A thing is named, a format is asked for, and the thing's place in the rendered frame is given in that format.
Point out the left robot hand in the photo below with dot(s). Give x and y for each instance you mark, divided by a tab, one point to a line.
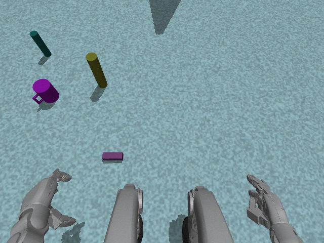
43	192

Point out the right robot hand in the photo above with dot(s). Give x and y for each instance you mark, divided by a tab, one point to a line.
270	210

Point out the right robot arm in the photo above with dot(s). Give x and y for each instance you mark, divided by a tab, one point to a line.
284	233

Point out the left robot arm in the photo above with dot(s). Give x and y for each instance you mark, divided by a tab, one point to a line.
32	225

